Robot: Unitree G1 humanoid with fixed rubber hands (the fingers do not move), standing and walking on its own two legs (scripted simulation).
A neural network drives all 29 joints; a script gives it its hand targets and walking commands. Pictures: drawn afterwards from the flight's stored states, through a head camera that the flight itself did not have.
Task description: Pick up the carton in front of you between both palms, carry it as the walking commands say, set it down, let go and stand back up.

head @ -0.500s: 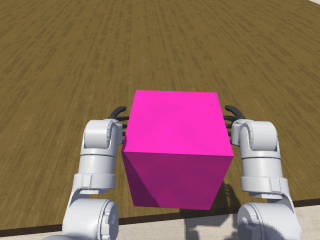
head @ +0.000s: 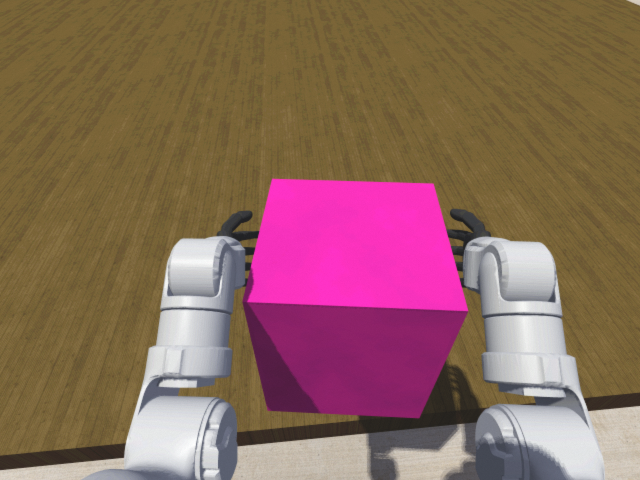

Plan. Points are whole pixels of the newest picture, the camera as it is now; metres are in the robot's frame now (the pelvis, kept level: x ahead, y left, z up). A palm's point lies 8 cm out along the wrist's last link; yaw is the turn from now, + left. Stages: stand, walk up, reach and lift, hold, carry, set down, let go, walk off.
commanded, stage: carry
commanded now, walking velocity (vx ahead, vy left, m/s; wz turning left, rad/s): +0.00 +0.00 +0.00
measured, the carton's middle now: (347, 301) +0.34 +0.00 +0.05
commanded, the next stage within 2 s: none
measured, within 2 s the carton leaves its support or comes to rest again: neither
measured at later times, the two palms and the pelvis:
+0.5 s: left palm (221, 261) +0.34 +0.16 +0.13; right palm (470, 262) +0.34 -0.14 +0.13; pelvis +0.00 +0.01 +0.00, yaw +0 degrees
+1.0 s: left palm (219, 262) +0.34 +0.16 +0.12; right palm (468, 263) +0.34 -0.14 +0.13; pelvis +0.00 +0.01 +0.00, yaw +0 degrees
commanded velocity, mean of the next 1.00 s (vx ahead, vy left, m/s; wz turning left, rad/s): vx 0.00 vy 0.00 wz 0.00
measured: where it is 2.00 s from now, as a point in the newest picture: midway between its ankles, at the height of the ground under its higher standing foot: outside the picture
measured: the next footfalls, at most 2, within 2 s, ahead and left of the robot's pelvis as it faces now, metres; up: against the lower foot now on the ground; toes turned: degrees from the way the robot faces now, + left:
none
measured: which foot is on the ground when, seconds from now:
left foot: down 0.00-1.00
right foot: down 0.00-1.00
